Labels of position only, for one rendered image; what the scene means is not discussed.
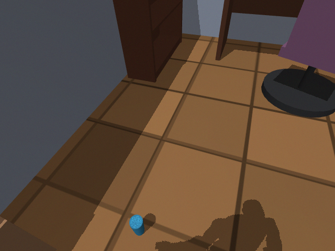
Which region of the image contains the office chair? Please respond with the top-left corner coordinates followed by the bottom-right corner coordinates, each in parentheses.
top-left (261, 0), bottom-right (335, 118)

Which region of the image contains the desk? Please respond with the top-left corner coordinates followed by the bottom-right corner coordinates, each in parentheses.
top-left (215, 0), bottom-right (304, 61)

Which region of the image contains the bookshelf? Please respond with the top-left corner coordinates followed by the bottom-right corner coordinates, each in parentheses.
top-left (113, 0), bottom-right (183, 82)

